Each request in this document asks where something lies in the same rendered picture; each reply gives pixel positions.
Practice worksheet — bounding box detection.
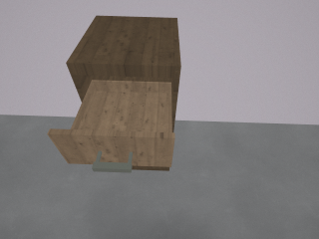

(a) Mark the cabinet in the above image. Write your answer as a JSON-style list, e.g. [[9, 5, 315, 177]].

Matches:
[[66, 15, 181, 171]]

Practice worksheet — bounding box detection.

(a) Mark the handle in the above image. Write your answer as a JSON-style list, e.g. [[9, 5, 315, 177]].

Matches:
[[92, 150, 133, 173]]

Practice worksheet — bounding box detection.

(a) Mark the drawer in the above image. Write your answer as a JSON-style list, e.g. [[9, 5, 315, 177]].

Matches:
[[47, 80, 175, 167]]

